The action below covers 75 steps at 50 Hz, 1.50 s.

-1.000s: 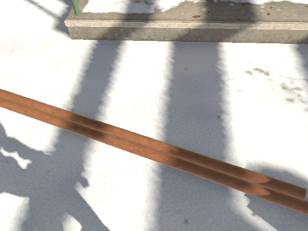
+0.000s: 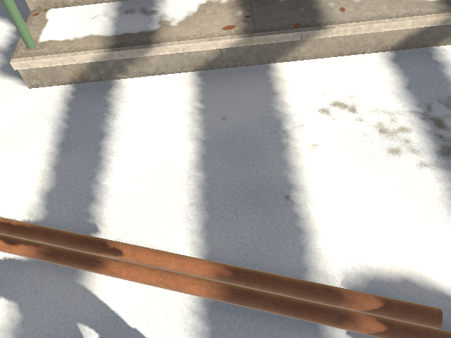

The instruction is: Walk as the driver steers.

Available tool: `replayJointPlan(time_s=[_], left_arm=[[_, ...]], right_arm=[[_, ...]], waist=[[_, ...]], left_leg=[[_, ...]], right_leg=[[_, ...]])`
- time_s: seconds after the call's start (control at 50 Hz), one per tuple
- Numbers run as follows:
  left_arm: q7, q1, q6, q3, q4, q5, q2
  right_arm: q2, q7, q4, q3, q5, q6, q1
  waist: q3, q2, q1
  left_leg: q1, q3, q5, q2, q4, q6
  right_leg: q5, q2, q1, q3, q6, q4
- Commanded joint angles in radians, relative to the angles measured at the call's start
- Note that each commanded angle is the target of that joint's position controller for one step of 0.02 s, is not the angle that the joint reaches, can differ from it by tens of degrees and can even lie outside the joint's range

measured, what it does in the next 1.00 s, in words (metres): steps on the spot, turning right: left foot, then right foot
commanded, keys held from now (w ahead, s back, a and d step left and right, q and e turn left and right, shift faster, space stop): e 0.34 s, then no key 0.66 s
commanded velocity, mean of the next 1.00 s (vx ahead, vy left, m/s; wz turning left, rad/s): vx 0.00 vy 0.00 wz -0.33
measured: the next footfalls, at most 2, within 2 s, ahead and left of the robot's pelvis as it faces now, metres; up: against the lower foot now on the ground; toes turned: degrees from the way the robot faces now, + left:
left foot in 0.34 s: +0.09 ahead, +0.14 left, +0.00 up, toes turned -18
right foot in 0.68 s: +0.00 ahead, -0.11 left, +0.00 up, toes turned -15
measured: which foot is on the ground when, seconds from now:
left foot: up 0.00-0.32, down 0.34-1.00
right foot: down 0.00-0.32, up 0.34-0.66, down 0.68-1.00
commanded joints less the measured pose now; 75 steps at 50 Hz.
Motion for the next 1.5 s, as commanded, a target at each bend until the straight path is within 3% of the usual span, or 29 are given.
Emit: replayJointPlan(time_s=[0.02,0.12,0.22,0.26,0.3,0.32,0.34,0.36,0.38,0.4,0.42,0.44,0.48,0.54,0.58,0.62,0.66,0.68,0.7,0.72,0.74,0.76,0.78,0.82,0.88,1.04,1.5], left_arm=[[0.017,-0.007,-0.013,0.044,-0.081,-0.009,0.163],[0.022,-0.020,0.007,0.057,-0.107,-0.005,0.190],[0.011,-0.054,0.019,0.060,-0.137,-0.008,0.193],[0.009,-0.073,0.024,0.061,-0.148,-0.014,0.191],[0.011,-0.112,0.032,0.059,-0.162,-0.029,0.186],[0.014,-0.107,0.034,0.055,-0.169,-0.029,0.166],[0.011,-0.047,0.034,0.040,-0.167,-0.015,0.105],[0.009,-0.044,0.021,0.051,-0.198,-0.016,0.142],[0.006,-0.022,0.011,0.072,-0.177,-0.001,0.215],[0.003,-0.014,0.013,0.082,-0.149,-0.007,0.232],[0.007,-0.002,0.024,0.079,-0.122,-0.008,0.204],[0.009,-0.005,0.031,0.072,-0.119,-0.005,0.180],[0.005,-0.029,0.035,0.052,-0.127,-0.013,0.126],[0.003,-0.078,0.032,0.027,-0.144,-0.009,0.081],[-0.002,-0.102,0.030,0.015,-0.152,-0.007,0.066],[-0.004,-0.083,0.029,0.021,-0.139,-0.013,0.089],[-0.007,-0.028,0.026,0.022,-0.107,-0.008,0.085],[-0.003,-0.028,0.025,0.023,-0.113,0.001,0.112],[0.006,-0.003,0.025,0.031,-0.123,0.011,0.170],[0.000,-0.063,0.023,0.021,-0.109,0.024,0.152],[-0.012,-0.105,0.013,0.008,-0.131,0.020,0.085],[-0.018,-0.093,0.005,0.003,-0.118,0.027,0.069],[-0.019,-0.081,0.000,0.008,-0.113,0.029,0.091],[-0.017,-0.070,-0.011,0.004,-0.103,0.021,0.094],[-0.013,-0.058,-0.012,-0.003,-0.097,0.019,0.073],[-0.013,-0.056,-0.015,-0.005,-0.073,0.016,0.063],[0.004,0.006,-0.018,-0.007,0.108,0.005,0.057]], right_arm=[[-0.051,-0.003,-0.072,-0.008,0.004,-0.020,-0.034],[-0.052,0.010,-0.076,-0.003,0.009,-0.029,-0.053],[-0.072,0.028,-0.077,-0.006,0.019,-0.051,-0.032],[-0.078,0.037,-0.078,-0.007,0.021,-0.061,-0.011],[-0.083,0.048,-0.063,-0.012,0.020,-0.069,0.053],[-0.113,0.048,-0.053,-0.022,0.013,-0.068,0.088],[-0.181,0.041,-0.065,-0.035,-0.004,-0.059,0.090],[-0.215,0.045,-0.063,-0.037,-0.037,-0.052,0.092],[-0.167,0.042,-0.090,-0.026,-0.031,-0.055,0.057],[-0.117,0.036,-0.102,-0.012,-0.019,-0.053,0.011],[-0.099,0.036,-0.109,-0.006,-0.007,-0.049,-0.018],[-0.093,0.034,-0.108,-0.001,0.006,-0.047,-0.018],[-0.094,0.031,-0.095,0.005,0.004,-0.039,0.013],[-0.098,0.028,-0.085,0.008,-0.002,-0.030,0.032],[-0.122,0.033,-0.079,0.004,0.002,-0.024,0.042],[-0.139,0.037,-0.068,0.004,0.012,-0.021,0.065],[-0.119,0.041,-0.055,0.017,0.026,-0.024,0.073],[-0.099,0.044,-0.041,0.027,0.021,-0.035,0.111],[-0.061,0.052,-0.050,0.042,-0.013,-0.049,0.121],[-0.011,0.055,-0.047,0.055,-0.017,-0.058,0.153],[-0.062,0.051,-0.039,0.049,-0.025,-0.055,0.099],[-0.079,0.051,-0.035,0.044,-0.021,-0.054,0.068],[-0.080,0.047,-0.025,0.042,-0.015,-0.049,0.061],[-0.080,0.043,-0.017,0.042,-0.011,-0.041,0.074],[-0.070,0.041,0.013,0.044,-0.008,-0.041,0.091],[-0.075,0.032,0.081,0.042,-0.003,-0.038,0.108],[-0.063,0.011,0.244,0.044,0.004,-0.027,0.131]], waist=[[-0.149,-0.140,-0.010],[-0.124,-0.169,0.004],[-0.133,-0.188,0.006],[-0.143,-0.196,-0.004],[-0.146,-0.187,-0.049],[-0.155,-0.153,-0.053],[-0.176,0.068,-0.011],[-0.125,0.281,0.006],[-0.117,0.191,0.001],[-0.098,0.125,0.012],[-0.080,0.089,0.020],[-0.071,0.086,0.009],[-0.071,0.099,-0.005],[-0.101,0.141,-0.029],[-0.102,0.173,-0.049],[-0.097,0.173,-0.052],[-0.080,0.140,-0.016],[-0.096,0.101,-0.025],[-0.149,-0.044,-0.044],[-0.148,-0.227,-0.105],[-0.114,-0.172,-0.063],[-0.090,-0.150,-0.047],[-0.068,-0.133,-0.037],[-0.028,-0.134,-0.042],[-0.024,-0.104,-0.040],[-0.028,-0.054,-0.042],[0.000,-0.036,-0.043]], left_leg=[[-0.090,-0.058,0.043,0.010,-0.079,-0.014],[0.003,-0.068,0.031,-0.007,-0.273,-0.035],[0.119,-0.074,-0.017,-0.031,-0.402,-0.023],[0.172,-0.069,-0.011,-0.039,-0.488,-0.009],[0.310,-0.044,0.139,-0.038,-0.702,0.015],[0.429,-0.078,0.250,0.031,-0.766,0.042],[0.552,-0.268,0.403,0.244,-0.789,0.127],[0.520,-0.500,0.585,0.404,-0.808,0.315],[0.485,-0.492,0.579,0.439,-0.805,0.370],[0.462,-0.374,0.543,0.364,-0.785,0.324],[0.460,-0.286,0.502,0.290,-0.769,0.274],[0.468,-0.252,0.524,0.268,-0.763,0.264],[0.462,-0.172,0.579,0.224,-0.768,0.266],[0.503,-0.129,0.566,0.213,-0.755,0.263],[0.476,-0.126,0.548,0.221,-0.757,0.269],[0.472,-0.148,0.524,0.230,-0.741,0.271],[0.428,-0.135,0.478,0.206,-0.707,0.226],[0.365,-0.129,0.410,0.190,-0.696,0.165],[0.287,-0.058,0.273,0.127,-0.591,0.092],[0.335,0.008,0.063,0.074,-0.645,0.038],[0.386,0.010,0.107,0.071,-0.647,0.004],[0.385,0.019,0.154,0.060,-0.648,-0.003],[0.386,0.027,0.175,0.056,-0.640,0.001],[0.383,0.015,0.203,0.064,-0.652,0.006],[0.393,0.017,0.213,0.064,-0.657,0.007],[0.419,0.014,0.234,0.069,-0.668,-0.001],[0.427,0.021,0.235,0.058,-0.690,0.011]], right_leg=[[0.366,-0.231,0.264,0.281,-0.142,-0.124],[0.235,-0.208,0.214,0.343,-0.154,-0.120],[0.295,-0.192,0.191,0.434,-0.164,-0.086],[0.361,-0.179,0.201,0.465,-0.155,-0.060],[0.337,-0.133,0.162,0.456,-0.110,-0.017],[0.202,-0.089,0.083,0.426,-0.066,0.029],[-0.156,0.026,-0.062,0.280,-0.005,0.237],[-0.478,0.141,-0.256,0.130,0.050,0.426],[-0.451,0.067,-0.272,0.145,0.089,0.627],[-0.377,0.054,-0.266,0.141,0.105,0.695],[-0.326,0.053,-0.269,0.132,0.123,0.721],[-0.282,0.054,-0.284,0.131,0.138,0.745],[-0.239,0.056,-0.244,0.089,0.156,0.691],[-0.231,0.008,-0.155,0.035,0.163,0.450],[-0.246,-0.017,-0.048,-0.014,0.157,0.289],[-0.183,-0.010,0.025,-0.044,0.145,0.142],[0.024,0.004,0.164,-0.061,0.103,-0.136],[0.137,-0.042,0.274,0.008,0.074,-0.161],[0.412,-0.182,0.383,0.154,0.032,-0.114],[0.358,-0.239,0.247,0.182,-0.055,-0.079],[0.198,-0.189,0.186,0.161,-0.060,-0.094],[0.098,-0.148,0.172,0.133,-0.026,-0.094],[0.064,-0.121,0.154,0.114,-0.004,-0.092],[0.081,-0.117,0.122,0.113,0.008,-0.091],[0.092,-0.107,0.121,0.103,0.010,-0.080],[0.115,-0.088,0.127,0.086,0.010,-0.072],[0.118,-0.048,0.130,0.024,0.037,-0.070]])
Velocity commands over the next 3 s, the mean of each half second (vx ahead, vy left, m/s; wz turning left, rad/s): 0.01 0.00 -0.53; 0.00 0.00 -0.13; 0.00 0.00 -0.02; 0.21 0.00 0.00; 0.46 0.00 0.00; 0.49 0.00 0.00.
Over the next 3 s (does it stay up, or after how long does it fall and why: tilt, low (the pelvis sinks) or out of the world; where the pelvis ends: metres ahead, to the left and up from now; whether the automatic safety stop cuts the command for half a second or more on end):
stays up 0.63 -0.12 0.04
